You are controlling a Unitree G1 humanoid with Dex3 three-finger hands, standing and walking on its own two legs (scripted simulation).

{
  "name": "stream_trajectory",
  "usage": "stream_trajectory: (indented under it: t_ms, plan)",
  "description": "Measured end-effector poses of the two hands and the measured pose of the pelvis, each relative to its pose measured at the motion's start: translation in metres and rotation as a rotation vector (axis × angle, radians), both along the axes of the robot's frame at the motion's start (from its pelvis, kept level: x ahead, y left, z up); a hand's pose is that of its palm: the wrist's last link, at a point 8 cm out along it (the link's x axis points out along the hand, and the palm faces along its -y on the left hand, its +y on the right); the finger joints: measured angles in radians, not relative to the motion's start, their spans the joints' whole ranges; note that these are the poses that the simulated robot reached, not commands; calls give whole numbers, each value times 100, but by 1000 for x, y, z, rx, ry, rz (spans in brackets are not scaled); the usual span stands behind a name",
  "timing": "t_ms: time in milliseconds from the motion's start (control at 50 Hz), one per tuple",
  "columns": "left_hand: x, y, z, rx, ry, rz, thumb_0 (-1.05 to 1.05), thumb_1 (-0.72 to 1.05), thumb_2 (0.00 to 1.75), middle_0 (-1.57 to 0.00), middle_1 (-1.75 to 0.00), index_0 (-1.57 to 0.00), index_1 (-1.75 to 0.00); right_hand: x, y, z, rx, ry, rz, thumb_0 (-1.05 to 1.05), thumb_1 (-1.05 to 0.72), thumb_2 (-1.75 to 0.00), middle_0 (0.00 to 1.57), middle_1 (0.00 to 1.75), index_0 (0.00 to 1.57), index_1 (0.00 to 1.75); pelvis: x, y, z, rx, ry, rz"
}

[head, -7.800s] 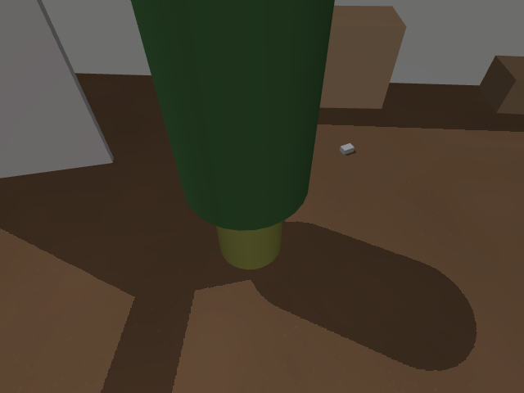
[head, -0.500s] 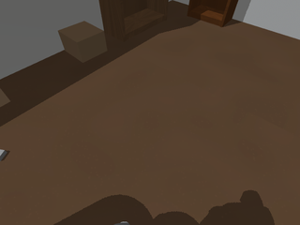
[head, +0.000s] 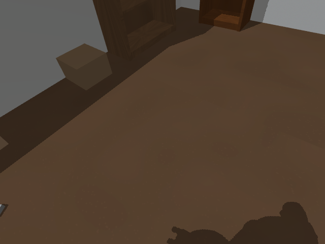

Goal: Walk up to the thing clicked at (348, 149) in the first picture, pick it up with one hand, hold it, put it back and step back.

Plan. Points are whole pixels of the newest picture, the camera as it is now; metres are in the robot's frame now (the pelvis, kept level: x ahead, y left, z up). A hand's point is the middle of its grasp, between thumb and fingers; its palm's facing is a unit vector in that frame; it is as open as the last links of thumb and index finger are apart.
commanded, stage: walk up
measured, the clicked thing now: out of the picture +0.44 +1.13 -0.74
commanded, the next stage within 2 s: stand in 1.44 s
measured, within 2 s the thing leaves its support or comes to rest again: neither
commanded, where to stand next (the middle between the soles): +0.30 +0.03 m, yaw -1 degrees
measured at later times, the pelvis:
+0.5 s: pelvis +0.15 +0.06 +0.01, yaw -1 degrees
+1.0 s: pelvis +0.21 +0.05 +0.01, yaw -1 degrees
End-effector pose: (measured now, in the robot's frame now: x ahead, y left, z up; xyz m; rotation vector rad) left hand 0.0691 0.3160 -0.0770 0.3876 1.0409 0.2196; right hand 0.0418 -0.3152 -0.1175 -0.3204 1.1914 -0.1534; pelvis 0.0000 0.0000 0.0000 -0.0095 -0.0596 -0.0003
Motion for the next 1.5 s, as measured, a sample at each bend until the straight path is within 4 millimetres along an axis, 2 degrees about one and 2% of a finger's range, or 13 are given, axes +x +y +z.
stream_trajectory:
  t_ms: [100,200,280,340,420,500,620,700,780,940,1160,1340,1500]
  plan:
    - [0,11,4,0,56,31,1,90,90,-21,-30,-20,-30,46,10,12,9,-24,36,1,-91,-90,21,30,20,29,27,8,8,-7,11,6]
    - [7,37,-7,-12,108,63,1,90,90,-21,-30,-21,-30,88,22,24,-24,-32,62,1,-91,-90,21,30,20,29,60,25,6,-17,20,13]
    - [28,62,-30,-21,151,70,1,90,90,-21,-30,-20,-30,118,33,28,-81,-77,56,1,-91,-90,21,30,20,29,89,47,-6,3,16,9]
    - [54,69,-37,-30,183,56,1,90,90,-21,-30,-20,-30,128,42,34,-95,-99,19,0,-91,-90,21,30,20,29,107,56,-5,5,15,0]
    - [98,68,-33,-52,159,16,1,91,90,-21,-30,-20,-30,131,51,43,-97,-68,-7,0,-91,-90,21,30,20,30,129,59,5,10,15,-8]
    - [140,63,-26,-58,137,-16,1,91,90,-21,-30,-20,-30,135,51,43,-95,-27,-24,0,-90,-90,21,30,20,30,151,59,9,11,14,-14]
    - [195,47,-25,-26,81,-30,1,91,90,-21,-30,-20,-30,153,42,18,-69,24,-52,0,-90,-90,21,31,20,30,179,46,-1,19,12,-15]
    - [219,32,-30,-19,52,-31,1,91,90,-21,-30,-20,-30,176,40,-4,-48,31,-62,1,-91,-90,21,30,20,30,188,39,-10,5,8,-18]
    - [233,21,-29,-40,40,-43,1,90,90,-21,-30,-20,-30,199,48,-9,-28,16,-44,1,-91,-90,21,30,20,29,192,41,-9,7,15,-14]
    - [242,19,-33,-95,60,-1,1,90,90,-21,-30,-20,-30,216,61,4,-27,23,-29,0,-91,-90,21,30,20,29,205,46,2,16,18,-16]
    - [227,29,-29,-95,144,67,1,91,90,-21,-30,-20,-30,251,57,21,-43,11,-16,0,-91,-90,21,30,20,30,216,46,15,16,16,-7]
    - [215,28,-22,-83,189,104,1,91,90,-21,-30,-20,-30,276,57,23,-27,-8,-8,0,-91,-90,21,30,20,29,223,43,21,15,20,1]
    - [218,22,-20,-78,200,102,1,91,90,-21,-30,-20,-30,280,59,20,-7,10,-13,0,-91,-90,21,30,20,29,229,39,23,15,26,4]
